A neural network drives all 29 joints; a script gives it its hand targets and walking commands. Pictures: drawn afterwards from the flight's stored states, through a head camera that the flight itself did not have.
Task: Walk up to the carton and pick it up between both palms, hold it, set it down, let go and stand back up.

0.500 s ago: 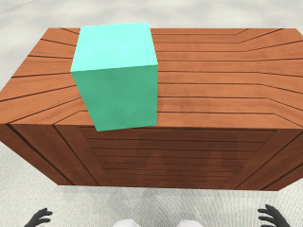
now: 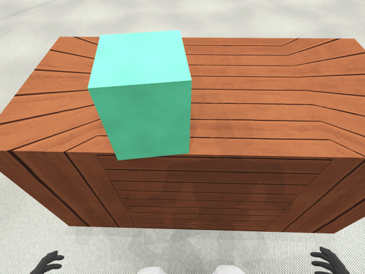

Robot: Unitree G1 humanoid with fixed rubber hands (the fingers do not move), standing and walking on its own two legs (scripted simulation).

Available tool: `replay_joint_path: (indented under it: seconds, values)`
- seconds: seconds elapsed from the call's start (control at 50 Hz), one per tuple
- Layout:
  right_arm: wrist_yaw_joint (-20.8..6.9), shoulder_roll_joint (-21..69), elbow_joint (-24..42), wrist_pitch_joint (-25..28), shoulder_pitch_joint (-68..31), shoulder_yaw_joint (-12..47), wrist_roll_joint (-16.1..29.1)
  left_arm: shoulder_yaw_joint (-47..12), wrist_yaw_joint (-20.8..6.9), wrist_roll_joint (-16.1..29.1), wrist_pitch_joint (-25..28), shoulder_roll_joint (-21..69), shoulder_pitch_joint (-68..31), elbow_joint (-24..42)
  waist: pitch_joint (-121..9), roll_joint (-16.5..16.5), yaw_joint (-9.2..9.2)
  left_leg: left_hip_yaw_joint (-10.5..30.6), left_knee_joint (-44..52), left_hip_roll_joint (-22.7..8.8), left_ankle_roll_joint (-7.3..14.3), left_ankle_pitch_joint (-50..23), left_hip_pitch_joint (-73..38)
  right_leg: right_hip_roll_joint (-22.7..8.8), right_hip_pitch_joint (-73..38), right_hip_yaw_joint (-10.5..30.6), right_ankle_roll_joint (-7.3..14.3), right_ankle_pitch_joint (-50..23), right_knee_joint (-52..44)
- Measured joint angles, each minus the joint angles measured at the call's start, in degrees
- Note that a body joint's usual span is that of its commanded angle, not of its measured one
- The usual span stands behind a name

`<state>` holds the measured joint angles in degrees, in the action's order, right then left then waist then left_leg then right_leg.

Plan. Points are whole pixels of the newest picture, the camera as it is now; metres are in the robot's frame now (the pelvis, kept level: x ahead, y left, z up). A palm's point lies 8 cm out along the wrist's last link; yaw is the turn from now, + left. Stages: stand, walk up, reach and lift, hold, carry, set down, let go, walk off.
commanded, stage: walk up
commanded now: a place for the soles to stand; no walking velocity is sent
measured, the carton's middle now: (147, 97) +0.52 +0.13 +0.08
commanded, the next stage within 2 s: none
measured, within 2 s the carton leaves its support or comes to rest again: neither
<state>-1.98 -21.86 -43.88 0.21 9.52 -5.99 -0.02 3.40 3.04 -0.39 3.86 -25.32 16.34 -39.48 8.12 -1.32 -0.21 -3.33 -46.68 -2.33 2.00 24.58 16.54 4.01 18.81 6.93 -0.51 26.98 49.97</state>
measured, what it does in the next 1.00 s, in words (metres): steps to the left: left foot, then right foot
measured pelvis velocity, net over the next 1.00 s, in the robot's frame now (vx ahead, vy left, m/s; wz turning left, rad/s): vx -0.01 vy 0.29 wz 0.11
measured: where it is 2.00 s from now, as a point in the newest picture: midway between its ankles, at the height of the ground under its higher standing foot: outside the picture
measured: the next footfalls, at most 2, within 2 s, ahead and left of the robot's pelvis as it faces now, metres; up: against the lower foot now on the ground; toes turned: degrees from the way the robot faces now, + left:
left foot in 0.44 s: +0.08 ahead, +0.14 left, +0.00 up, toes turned +6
right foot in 0.72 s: +0.10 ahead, +0.00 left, +0.00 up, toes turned +9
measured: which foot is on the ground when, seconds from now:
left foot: down 0.00-0.16, up 0.18-0.42, down 0.44-0.66, up 0.68-0.86, down 0.88-1.00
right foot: down 0.00-0.44, up 0.46-0.70, down 0.72-0.88, up 0.90-1.00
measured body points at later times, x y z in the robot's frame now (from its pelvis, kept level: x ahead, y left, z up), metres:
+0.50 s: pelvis -0.01 +0.09 -0.03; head +0.00 +0.11 +0.42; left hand +0.06 +0.46 -0.10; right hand +0.13 -0.24 -0.10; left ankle +0.04 +0.13 -0.71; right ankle +0.02 -0.12 -0.68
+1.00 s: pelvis -0.01 +0.29 -0.02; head +0.00 +0.35 +0.42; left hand +0.03 +0.65 -0.15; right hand +0.13 -0.02 -0.09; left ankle -0.06 +0.37 -0.71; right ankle +0.03 +0.07 -0.64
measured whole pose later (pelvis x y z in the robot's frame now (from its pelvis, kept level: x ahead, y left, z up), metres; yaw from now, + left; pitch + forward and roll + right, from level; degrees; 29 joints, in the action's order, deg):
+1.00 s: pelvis -0.01 +0.29 -0.02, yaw +6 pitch -8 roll -5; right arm -0.5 -20.3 -46.1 0.3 10.7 -6.3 0.0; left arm 4.1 6.0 -1.2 -0.9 -29.2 18.2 -42.3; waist 10.7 2.9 -0.2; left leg 3.1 -58.4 0.3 -1.0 36.5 13.9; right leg 4.2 25.2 12.7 2.7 27.6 71.4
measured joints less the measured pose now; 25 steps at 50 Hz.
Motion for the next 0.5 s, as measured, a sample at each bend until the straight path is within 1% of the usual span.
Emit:
replay_joint_path:
  seconds: [0.04,0.06,0.08,0.1,0.14,0.18,0.22,0.28,0.36,0.4,0.44,0.46,0.5]
  values:
    - [0.0,0.02,0.0,0.26,-0.03,0.01,0.0,0.0,0.0,0.0,0.07,-0.17,0.02,0.04,-0.16,0.06,-0.04,-0.05,0.1,-0.13,0.0,0.14,0.13,-0.03,-0.01,0.05,0.13,0.5,0.07]
    - [0.0,0.03,0.0,0.27,-0.03,0.01,0.0,0.0,-0.01,0.0,0.27,-0.24,0.04,0.07,-0.36,0.1,-0.07,-0.09,-0.01,-0.17,0.0,0.11,0.62,-0.12,-0.27,0.09,0.36,-1.45,-2.46]
    - [0.0,0.03,0.0,0.27,-0.07,0.01,0.0,0.0,-0.02,0.0,0.63,-0.33,0.06,0.07,-0.55,0.12,-0.07,-0.09,-0.42,-0.2,-0.08,0.15,1.37,-0.23,-0.63,0.1,0.63,-5.04,-5.82]
    - [0.0,0.01,-0.01,0.25,-0.27,0.0,0.0,-0.01,-0.02,0.0,1.02,-0.27,0.04,0.04,-0.17,-0.04,-0.02,-0.03,-0.75,-0.36,-0.11,0.2,1.53,-0.11,-0.62,0.03,0.33,-6.58,-6.3]
    - [0.0,0.01,-0.02,-0.13,-0.3,0.0,0.0,0.0,-0.02,0.0,1.45,-0.09,0.11,0.03,-0.04,-0.06,-0.02,-0.03,-0.9,-0.34,-0.11,1.15,1.31,-0.09,-0.48,0.03,-0.03,-6.14,-5.59]
    - [0.0,-0.01,-0.04,-0.58,-0.35,0.0,0.0,0.01,0.07,0.0,1.71,-0.07,0.13,0.03,-0.04,-0.04,-0.04,-0.06,-1.77,-0.26,-0.11,4.04,1.47,-0.17,-0.46,0.06,-0.04,-5.7,-5.51]
    - [-0.08,-0.38,-0.08,-2.14,-0.59,-0.01,-0.01,0.03,0.96,0.0,2.12,-0.41,0.61,0.01,0.0,-0.18,-0.08,-0.09,-7.07,-0.16,-0.11,6.12,3.21,-0.34,-0.45,0.1,-0.04,-5.6,-5.51]
    - [-0.54,-1.42,-0.04,-3.83,-0.82,-0.1,0.0,0.03,2.38,0.0,2.36,-1.32,2.12,0.01,-0.01,-0.99,-0.06,0.05,-15.06,-0.18,-0.11,6.17,6.67,-0.69,-0.44,0.09,-0.41,-5.53,-5.49]
    - [-1.28,-2.26,0.0,-4.33,-0.91,-0.6,0.0,0.02,3.1,0.0,2.4,-2.97,4.27,0.01,-0.04,-1.89,-0.03,0.1,-16.78,-0.2,-0.11,6.2,9.34,-1.58,-0.41,0.06,-0.55,-4.74,-4.67]
    - [-1.54,-2.41,0.0,-4.33,-0.9,-0.92,0.0,0.01,3.29,0.0,2.3,-3.94,4.74,0.02,-0.07,-1.94,-0.01,0.13,-15.36,-0.21,-0.11,6.22,9.54,-2.4,-0.36,0.05,-0.55,-3.77,-3.53]
    - [-1.64,-2.73,0.03,-4.07,-0.61,-1.4,0.0,0.01,3.39,0.0,2.18,-4.86,4.57,0.02,-0.09,-1.99,0.03,0.13,-9.99,-0.19,-0.09,4.59,7.95,-3.52,0.01,0.04,-0.54,-2.27,-1.41]
    - [-1.63,-2.86,-0.01,-3.63,-0.04,-1.7,0.0,0.02,3.47,0.0,1.87,-5.18,4.0,-0.02,0.16,-1.87,0.01,-0.24,-9.97,0.52,0.59,1.72,7.95,-4.22,0.45,0.07,-0.29,-0.83,1.17]
    - [-1.7,-2.62,-0.02,-3.28,0.95,-1.74,0.0,-0.01,3.97,0.01,0.61,-4.55,3.27,-0.14,1.0,-1.73,0.06,-1.14,-11.56,1.9,2.55,2.25,7.29,-3.97,2.71,-0.04,0.31,1.58,11.43]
